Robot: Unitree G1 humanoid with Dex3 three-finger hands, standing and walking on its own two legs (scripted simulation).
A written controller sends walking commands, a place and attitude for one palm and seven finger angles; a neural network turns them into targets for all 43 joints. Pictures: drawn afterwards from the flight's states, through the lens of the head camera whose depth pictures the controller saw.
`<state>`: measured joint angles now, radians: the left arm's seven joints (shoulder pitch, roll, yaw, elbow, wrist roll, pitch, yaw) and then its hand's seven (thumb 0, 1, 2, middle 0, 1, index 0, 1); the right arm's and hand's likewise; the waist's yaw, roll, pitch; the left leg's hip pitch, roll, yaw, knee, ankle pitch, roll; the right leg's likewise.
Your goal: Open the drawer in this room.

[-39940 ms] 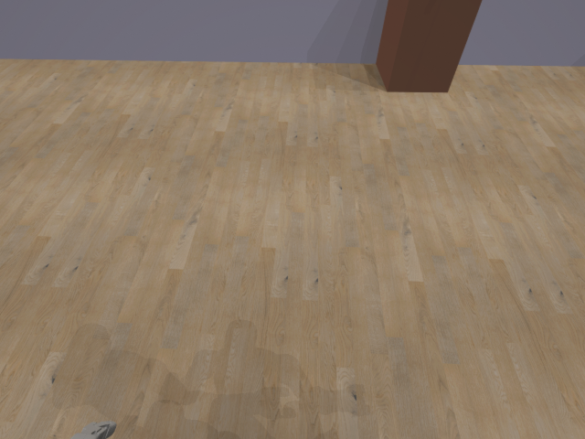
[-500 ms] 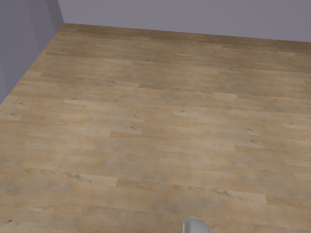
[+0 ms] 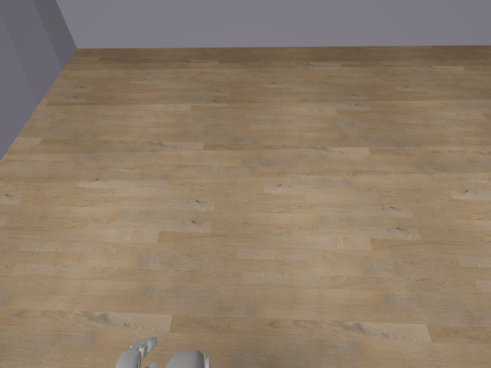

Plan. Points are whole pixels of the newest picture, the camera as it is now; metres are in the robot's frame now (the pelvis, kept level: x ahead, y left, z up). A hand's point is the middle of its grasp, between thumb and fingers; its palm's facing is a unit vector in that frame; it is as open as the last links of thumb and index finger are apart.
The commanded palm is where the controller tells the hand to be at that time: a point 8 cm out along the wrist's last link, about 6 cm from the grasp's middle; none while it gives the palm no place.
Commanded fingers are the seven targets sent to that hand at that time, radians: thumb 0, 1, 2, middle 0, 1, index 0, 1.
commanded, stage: turn to face it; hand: left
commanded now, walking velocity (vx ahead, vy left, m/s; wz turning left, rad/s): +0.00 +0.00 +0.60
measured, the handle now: out of the picture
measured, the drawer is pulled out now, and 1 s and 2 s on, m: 0.00 0.00 0.00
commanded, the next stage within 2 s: none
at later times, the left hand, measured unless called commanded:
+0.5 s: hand out of the picture +0.00 +0.30 -0.17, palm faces +0.35 -0.90 -0.25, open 7.4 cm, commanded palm none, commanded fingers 0.00 0.90 0.90 -0.20 -0.30 -0.20 -0.30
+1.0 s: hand out of the picture +0.00 +0.21 -0.14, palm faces +0.56 -0.78 -0.28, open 7.4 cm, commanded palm none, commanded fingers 0.00 0.90 0.90 -0.20 -0.30 -0.20 -0.30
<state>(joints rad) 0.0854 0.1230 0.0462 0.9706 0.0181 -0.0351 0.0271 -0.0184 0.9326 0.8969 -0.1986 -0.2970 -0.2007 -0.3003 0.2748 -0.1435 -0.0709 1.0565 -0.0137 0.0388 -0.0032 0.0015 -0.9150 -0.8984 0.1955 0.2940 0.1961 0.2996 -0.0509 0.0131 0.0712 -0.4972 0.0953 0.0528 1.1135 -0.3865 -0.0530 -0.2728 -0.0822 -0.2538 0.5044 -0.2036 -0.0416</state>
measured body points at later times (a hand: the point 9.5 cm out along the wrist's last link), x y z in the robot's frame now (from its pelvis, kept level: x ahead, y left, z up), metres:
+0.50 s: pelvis +0.02 +0.07 +0.01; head +0.05 +0.12 +0.46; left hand -0.02 +0.35 -0.15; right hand +0.16 -0.15 -0.12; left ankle +0.03 +0.12 -0.73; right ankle +0.04 -0.12 -0.64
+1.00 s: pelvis +0.02 -0.01 +0.00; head +0.05 -0.02 +0.45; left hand -0.03 +0.25 -0.12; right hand +0.21 -0.21 -0.15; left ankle -0.02 +0.10 -0.67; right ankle +0.07 -0.11 -0.73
